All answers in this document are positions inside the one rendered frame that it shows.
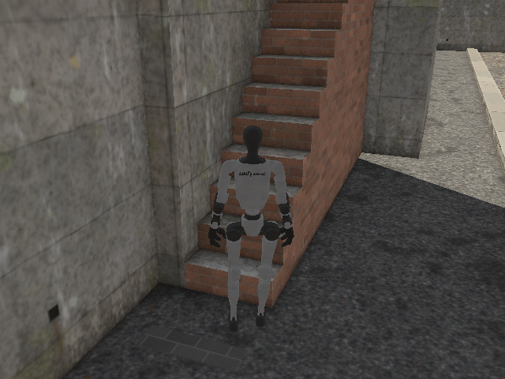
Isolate stairs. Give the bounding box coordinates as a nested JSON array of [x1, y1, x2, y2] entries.
[[184, 0, 375, 308]]

